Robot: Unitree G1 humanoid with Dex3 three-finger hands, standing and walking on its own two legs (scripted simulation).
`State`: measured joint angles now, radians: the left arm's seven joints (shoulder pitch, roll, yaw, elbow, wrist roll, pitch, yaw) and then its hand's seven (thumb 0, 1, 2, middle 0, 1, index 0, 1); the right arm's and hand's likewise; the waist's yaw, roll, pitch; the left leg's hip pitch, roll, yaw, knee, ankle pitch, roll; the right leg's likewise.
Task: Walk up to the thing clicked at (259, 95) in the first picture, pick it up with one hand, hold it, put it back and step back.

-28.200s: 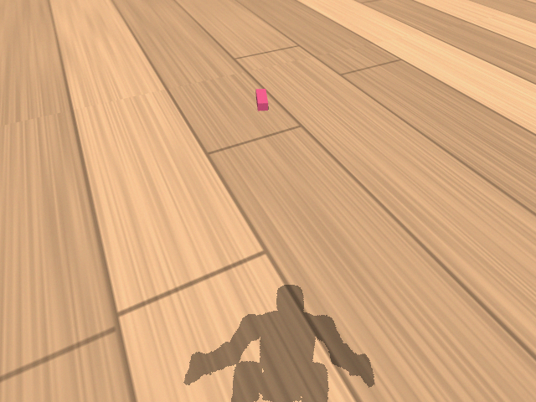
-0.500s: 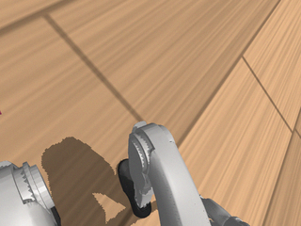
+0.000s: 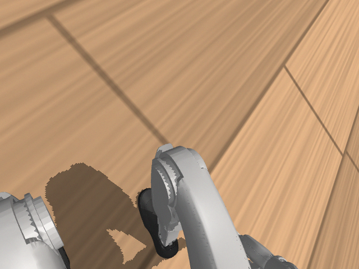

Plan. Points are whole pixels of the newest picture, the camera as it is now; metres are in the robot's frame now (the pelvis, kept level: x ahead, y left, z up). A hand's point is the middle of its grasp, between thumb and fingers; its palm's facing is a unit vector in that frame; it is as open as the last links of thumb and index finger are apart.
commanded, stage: close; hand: left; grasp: from above
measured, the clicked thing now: out of the picture +0.43 +0.35 -0.27
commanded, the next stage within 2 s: settle in 1.10 s
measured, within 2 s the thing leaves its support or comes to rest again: leaves its support in 1.52 s
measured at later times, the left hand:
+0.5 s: hand out of the picture +0.42 +0.34 -0.25, palm faces -0.45 -0.17 -0.88, open 11.0 cm
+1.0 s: hand out of the picture +0.42 +0.34 -0.25, palm faces -0.44 -0.16 -0.88, open 10.8 cm
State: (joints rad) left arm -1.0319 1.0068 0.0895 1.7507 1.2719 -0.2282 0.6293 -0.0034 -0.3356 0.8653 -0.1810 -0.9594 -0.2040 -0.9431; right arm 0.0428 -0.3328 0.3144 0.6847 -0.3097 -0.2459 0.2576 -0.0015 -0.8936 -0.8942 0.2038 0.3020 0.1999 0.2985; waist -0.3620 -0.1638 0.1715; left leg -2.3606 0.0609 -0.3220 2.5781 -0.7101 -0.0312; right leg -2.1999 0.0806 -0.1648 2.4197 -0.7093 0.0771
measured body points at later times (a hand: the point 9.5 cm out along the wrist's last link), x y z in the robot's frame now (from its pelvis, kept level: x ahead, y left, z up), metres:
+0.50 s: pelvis +0.00 +0.00 +0.00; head +0.26 +0.14 +0.34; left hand +0.44 +0.34 -0.20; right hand +0.08 -0.25 -0.06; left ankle +0.06 +0.14 -0.26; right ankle +0.11 -0.12 -0.26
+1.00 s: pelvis +0.00 +0.00 +0.00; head +0.27 +0.14 +0.33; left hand +0.44 +0.34 -0.20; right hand +0.08 -0.25 -0.06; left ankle +0.06 +0.14 -0.26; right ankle +0.11 -0.12 -0.26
